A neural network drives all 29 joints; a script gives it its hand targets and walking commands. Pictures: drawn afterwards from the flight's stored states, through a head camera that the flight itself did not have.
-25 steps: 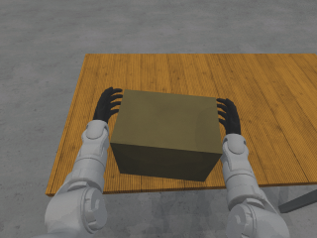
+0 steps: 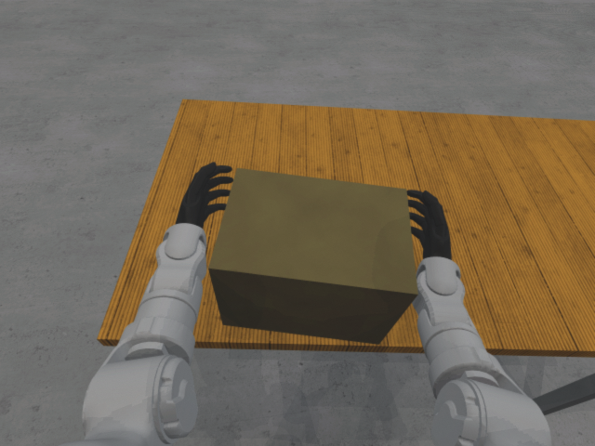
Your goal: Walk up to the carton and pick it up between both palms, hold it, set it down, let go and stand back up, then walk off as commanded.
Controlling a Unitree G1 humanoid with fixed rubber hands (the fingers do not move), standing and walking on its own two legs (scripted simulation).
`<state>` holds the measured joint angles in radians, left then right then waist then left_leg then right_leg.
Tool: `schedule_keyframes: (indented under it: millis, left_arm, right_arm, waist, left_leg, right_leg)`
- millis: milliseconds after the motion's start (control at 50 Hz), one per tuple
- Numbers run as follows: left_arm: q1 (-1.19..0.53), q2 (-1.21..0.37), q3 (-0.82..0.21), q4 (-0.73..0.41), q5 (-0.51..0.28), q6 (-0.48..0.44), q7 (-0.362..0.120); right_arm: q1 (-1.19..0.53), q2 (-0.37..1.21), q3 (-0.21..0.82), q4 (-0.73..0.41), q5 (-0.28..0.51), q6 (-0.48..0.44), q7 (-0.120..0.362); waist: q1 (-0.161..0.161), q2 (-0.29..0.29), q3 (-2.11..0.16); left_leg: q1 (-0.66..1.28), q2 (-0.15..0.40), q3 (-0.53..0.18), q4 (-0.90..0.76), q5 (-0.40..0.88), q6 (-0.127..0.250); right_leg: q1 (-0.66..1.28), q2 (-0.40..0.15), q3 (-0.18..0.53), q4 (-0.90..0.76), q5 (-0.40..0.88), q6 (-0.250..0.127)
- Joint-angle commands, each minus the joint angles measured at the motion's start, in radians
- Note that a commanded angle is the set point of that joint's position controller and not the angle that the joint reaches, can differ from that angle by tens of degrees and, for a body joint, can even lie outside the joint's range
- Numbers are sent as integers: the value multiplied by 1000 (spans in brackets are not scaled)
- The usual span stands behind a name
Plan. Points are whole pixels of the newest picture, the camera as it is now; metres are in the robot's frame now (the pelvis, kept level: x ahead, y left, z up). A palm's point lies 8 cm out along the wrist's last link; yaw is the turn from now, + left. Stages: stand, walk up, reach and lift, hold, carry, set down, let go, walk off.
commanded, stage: reach and lift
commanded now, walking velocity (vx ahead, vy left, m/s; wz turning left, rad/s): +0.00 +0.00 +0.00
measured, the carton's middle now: (310, 259) +0.38 -0.02 +0.01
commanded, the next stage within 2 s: none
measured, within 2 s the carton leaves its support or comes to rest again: neither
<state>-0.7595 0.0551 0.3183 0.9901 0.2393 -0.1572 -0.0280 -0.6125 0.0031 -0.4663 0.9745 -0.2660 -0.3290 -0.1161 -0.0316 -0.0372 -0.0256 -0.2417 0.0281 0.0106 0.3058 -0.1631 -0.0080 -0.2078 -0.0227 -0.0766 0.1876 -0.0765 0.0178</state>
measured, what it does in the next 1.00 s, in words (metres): stands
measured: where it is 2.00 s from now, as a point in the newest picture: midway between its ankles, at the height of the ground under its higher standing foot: outside the picture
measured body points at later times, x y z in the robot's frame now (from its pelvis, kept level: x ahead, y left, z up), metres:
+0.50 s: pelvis +0.00 +0.00 +0.00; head +0.00 +0.02 +0.45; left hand +0.42 +0.15 +0.12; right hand +0.39 -0.19 +0.10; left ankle -0.01 +0.12 -0.75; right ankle +0.00 -0.13 -0.75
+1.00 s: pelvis -0.01 +0.00 +0.00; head -0.03 +0.02 +0.45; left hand +0.38 +0.15 +0.15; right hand +0.37 -0.19 +0.13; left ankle -0.01 +0.12 -0.75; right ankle +0.00 -0.13 -0.75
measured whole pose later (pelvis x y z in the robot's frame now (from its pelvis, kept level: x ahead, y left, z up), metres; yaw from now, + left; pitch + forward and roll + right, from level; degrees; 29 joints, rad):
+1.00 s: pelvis -0.01 +0.00 +0.00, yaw +1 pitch -6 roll -1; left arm -0.57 0.00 0.27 0.30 0.24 0.45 -0.03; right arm -0.57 -0.10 -0.09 0.65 0.12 0.09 -0.13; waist -0.08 -0.04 0.05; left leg -0.02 0.02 0.00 0.32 -0.19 -0.01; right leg 0.00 -0.03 -0.08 0.23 -0.13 0.02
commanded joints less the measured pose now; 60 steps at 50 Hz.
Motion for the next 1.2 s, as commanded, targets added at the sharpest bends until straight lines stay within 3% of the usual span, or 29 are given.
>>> schedule_keyframes:
  millis: [0, 180, 280, 400, 580, 720, 840, 1060, 1180]
  left_arm:
    - [-635, -578, -295, -92, 1, -39, -79]
    - [-603, -585, -289, -81, -30, 48, -90]
    - [-577, -595, -312, -169, -60, 119, -95]
    - [-580, -610, -375, -347, -100, 211, -105]
    - [-503, -603, -410, -539, -86, 371, -134]
    - [-443, -603, -455, -657, -89, 462, -141]
    - [-391, -602, -484, -743, -100, 525, -136]
    - [-374, -588, -485, -844, -103, 624, -126]
    - [-414, -564, -433, -808, -84, 663, -142]
  right_arm:
    - [-675, 499, 343, -138, -69, -62, 149]
    - [-705, 506, 424, -174, 33, 44, 163]
    - [-729, 514, 521, -249, 127, 112, 164]
    - [-751, 517, 610, -361, 227, 188, 148]
    - [-704, 462, 637, -448, 303, 278, 122]
    - [-698, 425, 668, -518, 354, 303, 108]
    - [-690, 415, 706, -600, 394, 328, 103]
    - [-737, 439, 752, -721, 435, 402, 108]
    - [-768, 455, 720, -680, 422, 445, 112]
  waist:
    - [-18, 65, -592]
    - [7, 28, -514]
    - [15, 17, -503]
    - [-11, 14, -489]
    - [-44, 48, -420]
    - [-56, 72, -394]
    - [-53, 70, -379]
    - [-35, 22, -341]
    - [-35, -4, -308]
  left_leg:
    - [108, -29, 96, -1, 282, -64]
    - [82, -44, 87, -32, 183, -38]
    - [107, -57, 79, -30, 225, -37]
    - [164, -69, 60, -18, 280, -43]
    - [265, -71, 40, 7, 378, -67]
    - [326, -66, 28, 27, 456, -85]
    - [331, -69, 23, 29, 446, -78]
    - [260, -80, 26, -9, 243, -20]
    - [211, -85, 38, -37, 102, 15]
  right_leg:
    - [262, 34, -44, 70, 277, -26]
    - [294, 38, -25, 72, 213, -18]
    - [345, 44, -12, 79, 252, -13]
    - [364, 51, -6, 78, 283, -6]
    - [360, 63, -16, 75, 293, 1]
    - [346, 82, -32, 77, 286, 6]
    - [348, 89, -32, 80, 273, 11]
    - [333, 83, -21, 78, 169, 18]
    - [319, 65, -11, 67, 59, 23]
